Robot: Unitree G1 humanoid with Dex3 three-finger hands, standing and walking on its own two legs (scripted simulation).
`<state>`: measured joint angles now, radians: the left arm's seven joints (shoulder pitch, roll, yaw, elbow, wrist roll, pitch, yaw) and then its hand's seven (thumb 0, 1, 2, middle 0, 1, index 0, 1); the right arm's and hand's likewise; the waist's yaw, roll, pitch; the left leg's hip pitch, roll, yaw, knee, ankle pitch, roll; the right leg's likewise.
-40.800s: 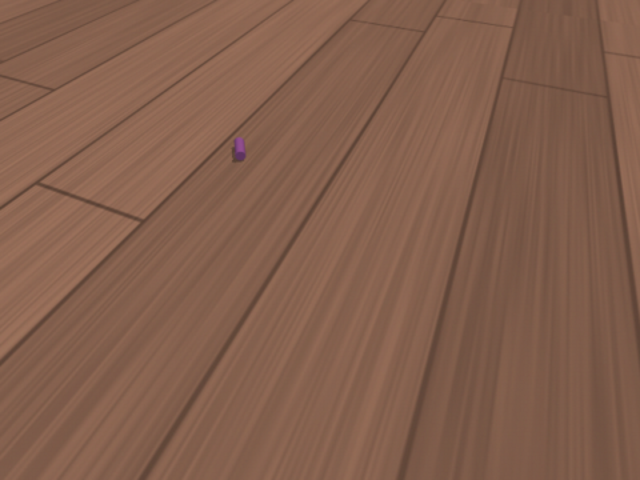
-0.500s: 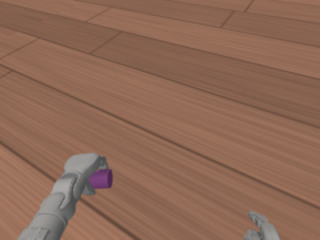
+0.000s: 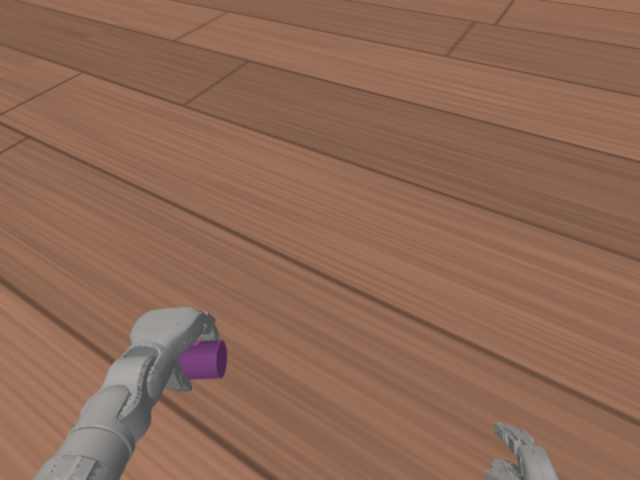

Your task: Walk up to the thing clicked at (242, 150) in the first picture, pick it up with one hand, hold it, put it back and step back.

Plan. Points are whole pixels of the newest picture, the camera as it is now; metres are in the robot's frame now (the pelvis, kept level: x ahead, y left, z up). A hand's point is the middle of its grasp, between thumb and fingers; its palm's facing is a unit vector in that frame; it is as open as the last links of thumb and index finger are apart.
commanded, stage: hold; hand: left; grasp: from above
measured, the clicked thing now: (178, 360) +0.30 +0.23 -0.07
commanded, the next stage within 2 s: crouch in 0.22 s
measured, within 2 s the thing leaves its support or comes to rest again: neither
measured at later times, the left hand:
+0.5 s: hand (176, 365) +0.29 +0.22 -0.06, palm faces -0.46 -0.05 -0.89, open 8.3 cm
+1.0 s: hand (212, 379) +0.35 +0.24 -0.28, palm faces -0.40 +0.05 -0.91, open 8.4 cm
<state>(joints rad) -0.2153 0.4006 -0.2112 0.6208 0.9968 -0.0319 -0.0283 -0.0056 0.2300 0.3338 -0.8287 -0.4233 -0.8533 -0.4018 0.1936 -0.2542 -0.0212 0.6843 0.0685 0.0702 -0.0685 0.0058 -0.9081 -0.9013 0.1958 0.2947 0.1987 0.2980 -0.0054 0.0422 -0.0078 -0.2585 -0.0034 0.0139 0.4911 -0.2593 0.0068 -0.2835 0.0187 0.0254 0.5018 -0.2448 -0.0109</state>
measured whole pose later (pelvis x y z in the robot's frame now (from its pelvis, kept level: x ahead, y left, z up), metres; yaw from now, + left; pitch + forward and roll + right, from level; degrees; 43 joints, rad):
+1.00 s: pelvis -0.06 +0.01 -0.17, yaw +0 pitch +28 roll -2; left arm -0.69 0.45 -0.09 1.20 1.18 -0.08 0.35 -0.01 0.22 0.37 -0.79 -0.48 -0.82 -0.46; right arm 0.26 -0.27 -0.06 0.72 -0.02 0.02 -0.03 0.00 -0.90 -0.90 0.20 0.29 0.20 0.30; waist -0.14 0.02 -0.18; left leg -1.42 0.00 -0.01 1.49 -0.56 0.02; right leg -1.41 0.02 -0.02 1.44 -0.53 0.00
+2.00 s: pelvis -0.08 +0.01 -0.39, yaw -4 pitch +37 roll -7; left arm -1.01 0.75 0.11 1.46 1.30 -0.24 0.37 0.00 0.26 0.25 -0.87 -0.33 -0.90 -0.31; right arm 0.20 -0.26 0.05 0.73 -0.14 -0.05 0.15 0.00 -0.91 -0.90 0.20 0.29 0.20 0.30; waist -0.27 -0.01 -0.06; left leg -2.21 0.00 -0.08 2.27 -0.72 0.02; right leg -2.17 0.02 -0.10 2.18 -0.66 -0.01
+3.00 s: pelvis -0.08 +0.01 -0.45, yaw -8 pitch +33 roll -11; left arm -1.07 0.93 0.13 1.58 1.31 -0.23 0.45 0.00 0.31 0.14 -0.93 -0.17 -0.96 -0.16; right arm 0.16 -0.30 0.19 0.67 -0.18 -0.10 0.16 0.00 -0.90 -0.90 0.20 0.30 0.20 0.30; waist -0.35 -0.07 0.08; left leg -2.35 0.00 -0.15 2.48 -0.73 0.02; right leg -2.29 0.03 -0.17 2.33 -0.65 0.00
